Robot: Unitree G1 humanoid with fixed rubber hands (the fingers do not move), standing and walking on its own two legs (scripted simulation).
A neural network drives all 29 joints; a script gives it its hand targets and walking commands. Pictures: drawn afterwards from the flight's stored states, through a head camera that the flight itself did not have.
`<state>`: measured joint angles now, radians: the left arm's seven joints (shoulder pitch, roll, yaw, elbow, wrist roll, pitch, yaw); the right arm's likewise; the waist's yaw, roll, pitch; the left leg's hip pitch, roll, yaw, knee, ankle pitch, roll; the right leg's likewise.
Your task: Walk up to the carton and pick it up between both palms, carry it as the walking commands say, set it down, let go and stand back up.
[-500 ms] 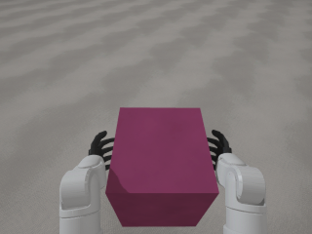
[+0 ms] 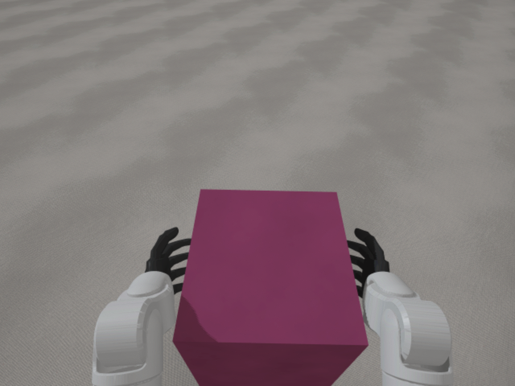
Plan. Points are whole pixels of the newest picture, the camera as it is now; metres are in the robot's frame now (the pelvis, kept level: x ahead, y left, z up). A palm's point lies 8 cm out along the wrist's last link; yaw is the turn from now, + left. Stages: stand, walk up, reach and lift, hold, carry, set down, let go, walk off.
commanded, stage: carry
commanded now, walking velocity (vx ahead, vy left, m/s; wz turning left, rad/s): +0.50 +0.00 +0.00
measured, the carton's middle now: (265, 295) +0.27 +0.00 +0.03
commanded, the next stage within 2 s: none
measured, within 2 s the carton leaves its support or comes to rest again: neither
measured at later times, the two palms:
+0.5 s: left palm (171, 177) +0.48 +0.16 +0.10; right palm (329, 180) +0.46 -0.13 +0.11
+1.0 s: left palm (190, 98) +0.77 +0.16 +0.11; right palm (304, 97) +0.78 -0.12 +0.11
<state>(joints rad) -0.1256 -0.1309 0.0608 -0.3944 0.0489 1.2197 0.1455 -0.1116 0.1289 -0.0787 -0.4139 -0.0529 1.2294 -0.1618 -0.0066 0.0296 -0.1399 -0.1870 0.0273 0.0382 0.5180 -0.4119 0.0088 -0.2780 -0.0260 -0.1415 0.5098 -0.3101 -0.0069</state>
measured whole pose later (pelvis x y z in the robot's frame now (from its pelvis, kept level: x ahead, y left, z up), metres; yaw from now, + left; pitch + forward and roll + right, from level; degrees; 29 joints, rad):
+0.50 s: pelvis +0.22 +0.03 +0.01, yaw -1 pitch +4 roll -3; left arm -0.01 -0.13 0.00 -0.57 0.04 1.22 0.16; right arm -0.01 0.13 -0.04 -0.56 -0.03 1.22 -0.16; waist -0.05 0.03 -0.08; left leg 0.01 0.03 0.13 0.25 -0.33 0.04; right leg -0.57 -0.05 -0.13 0.86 -0.28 0.04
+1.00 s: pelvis +0.53 +0.01 +0.02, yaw +2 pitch +4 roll +1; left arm -0.02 -0.13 0.02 -0.56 0.03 1.20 0.16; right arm -0.02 0.13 -0.03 -0.57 -0.06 1.22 -0.15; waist 0.02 0.00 -0.04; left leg -0.54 0.10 0.09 0.66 -0.20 -0.02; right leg -0.11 -0.02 -0.18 0.23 -0.19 -0.04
